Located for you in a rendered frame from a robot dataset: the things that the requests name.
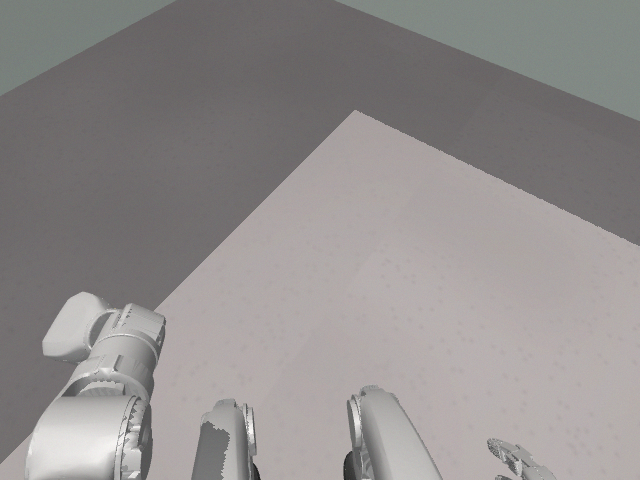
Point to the left robot arm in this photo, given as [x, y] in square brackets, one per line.
[99, 426]

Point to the left robot hand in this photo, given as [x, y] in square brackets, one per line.
[64, 341]

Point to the right robot hand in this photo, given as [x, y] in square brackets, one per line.
[519, 461]

